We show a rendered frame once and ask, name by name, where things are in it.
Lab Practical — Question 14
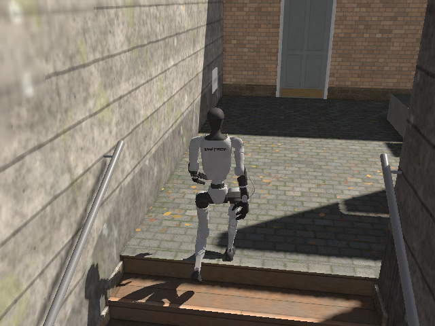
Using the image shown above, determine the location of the robot right hand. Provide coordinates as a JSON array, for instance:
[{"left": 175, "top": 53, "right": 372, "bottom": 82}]
[{"left": 232, "top": 201, "right": 249, "bottom": 220}]

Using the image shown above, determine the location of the robot right upper arm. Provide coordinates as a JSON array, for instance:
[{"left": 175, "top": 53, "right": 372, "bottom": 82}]
[{"left": 230, "top": 137, "right": 245, "bottom": 176}]

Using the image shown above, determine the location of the robot right forearm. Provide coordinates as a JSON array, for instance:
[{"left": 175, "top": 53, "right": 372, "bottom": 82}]
[{"left": 237, "top": 166, "right": 249, "bottom": 202}]

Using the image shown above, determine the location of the humanoid robot torso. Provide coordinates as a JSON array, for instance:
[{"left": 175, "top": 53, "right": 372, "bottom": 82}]
[{"left": 201, "top": 134, "right": 232, "bottom": 204}]

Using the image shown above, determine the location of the robot left hand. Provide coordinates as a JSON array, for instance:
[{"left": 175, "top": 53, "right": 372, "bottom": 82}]
[{"left": 192, "top": 172, "right": 208, "bottom": 185}]

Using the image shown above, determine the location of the robot left forearm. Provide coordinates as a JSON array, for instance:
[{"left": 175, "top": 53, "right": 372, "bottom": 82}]
[{"left": 188, "top": 163, "right": 199, "bottom": 179}]

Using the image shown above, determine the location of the robot left upper arm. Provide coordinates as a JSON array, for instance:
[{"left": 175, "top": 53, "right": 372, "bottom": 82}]
[{"left": 189, "top": 137, "right": 202, "bottom": 171}]

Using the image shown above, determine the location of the robot left shin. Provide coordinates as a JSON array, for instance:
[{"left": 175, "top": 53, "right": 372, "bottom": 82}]
[{"left": 194, "top": 227, "right": 207, "bottom": 273}]

